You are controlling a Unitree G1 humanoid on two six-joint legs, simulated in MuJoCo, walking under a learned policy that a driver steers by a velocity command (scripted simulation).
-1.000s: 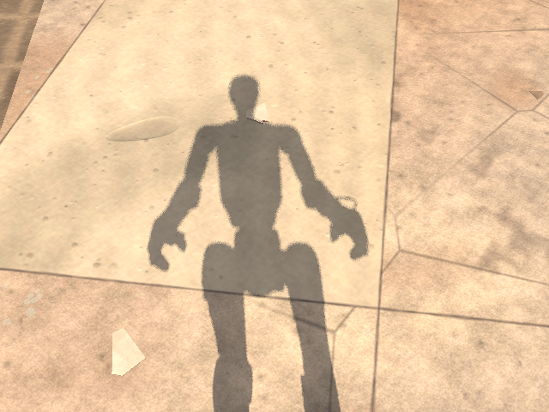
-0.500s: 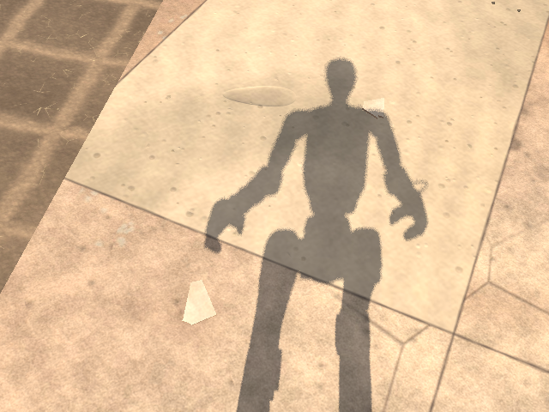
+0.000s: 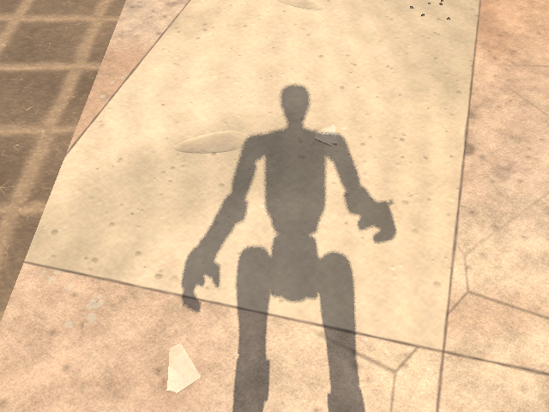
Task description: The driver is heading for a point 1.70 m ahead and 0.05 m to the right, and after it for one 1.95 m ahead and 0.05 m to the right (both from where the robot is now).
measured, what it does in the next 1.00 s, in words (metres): walks ahead: left foot, then right foot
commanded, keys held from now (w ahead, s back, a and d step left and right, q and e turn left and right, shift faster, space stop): w+e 0.36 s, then w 0.02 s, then w+q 0.62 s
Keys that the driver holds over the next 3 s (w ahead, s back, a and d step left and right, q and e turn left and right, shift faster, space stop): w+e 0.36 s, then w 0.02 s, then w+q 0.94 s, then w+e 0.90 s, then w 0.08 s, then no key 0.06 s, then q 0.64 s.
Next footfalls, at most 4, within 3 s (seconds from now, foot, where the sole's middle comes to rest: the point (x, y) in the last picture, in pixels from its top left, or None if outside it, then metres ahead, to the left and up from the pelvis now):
0.04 left None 0.08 0.12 -0.78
0.52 right None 0.38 -0.17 -0.78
1.06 left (288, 331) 0.70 0.04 -0.78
1.58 right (343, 235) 1.02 -0.12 -0.78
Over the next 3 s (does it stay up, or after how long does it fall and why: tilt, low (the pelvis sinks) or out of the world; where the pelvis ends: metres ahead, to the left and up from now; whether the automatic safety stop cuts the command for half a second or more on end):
stays up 1.38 -0.06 -0.01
